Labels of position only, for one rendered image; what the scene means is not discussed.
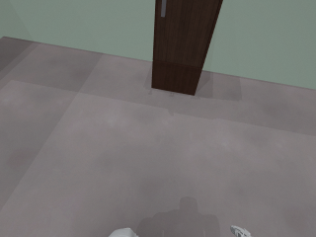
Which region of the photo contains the right robot hand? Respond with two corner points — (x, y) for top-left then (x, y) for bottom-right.
(230, 225), (252, 237)

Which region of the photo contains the cupboard door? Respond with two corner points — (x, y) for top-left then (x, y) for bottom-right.
(155, 0), (219, 67)

